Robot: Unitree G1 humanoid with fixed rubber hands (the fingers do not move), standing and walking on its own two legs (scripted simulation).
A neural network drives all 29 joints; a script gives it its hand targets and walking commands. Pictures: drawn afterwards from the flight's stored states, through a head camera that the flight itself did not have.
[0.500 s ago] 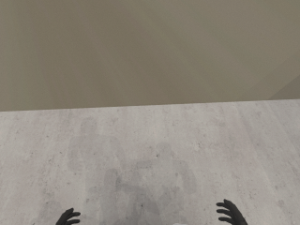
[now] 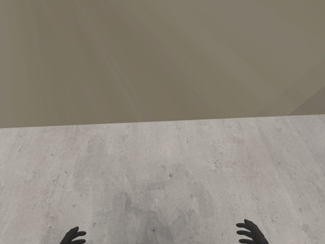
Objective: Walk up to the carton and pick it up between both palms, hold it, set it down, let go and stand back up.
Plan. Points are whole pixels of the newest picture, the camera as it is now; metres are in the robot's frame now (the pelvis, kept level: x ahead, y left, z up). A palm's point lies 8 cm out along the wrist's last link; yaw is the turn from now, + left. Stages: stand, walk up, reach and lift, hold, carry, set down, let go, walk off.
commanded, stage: stand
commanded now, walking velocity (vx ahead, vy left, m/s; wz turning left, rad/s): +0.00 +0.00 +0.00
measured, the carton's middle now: out of the picture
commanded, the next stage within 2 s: none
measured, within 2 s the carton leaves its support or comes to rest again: neither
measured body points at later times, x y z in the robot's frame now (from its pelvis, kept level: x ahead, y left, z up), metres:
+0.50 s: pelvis -0.01 +0.00 +0.00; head +0.02 +0.00 +0.45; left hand +0.12 +0.25 -0.12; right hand +0.13 -0.25 -0.12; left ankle +0.00 +0.13 -0.71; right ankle +0.01 -0.11 -0.71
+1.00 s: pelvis -0.02 +0.00 +0.00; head -0.01 +0.00 +0.45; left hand +0.09 +0.25 -0.13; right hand +0.09 -0.25 -0.12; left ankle +0.00 +0.13 -0.71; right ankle +0.01 -0.11 -0.71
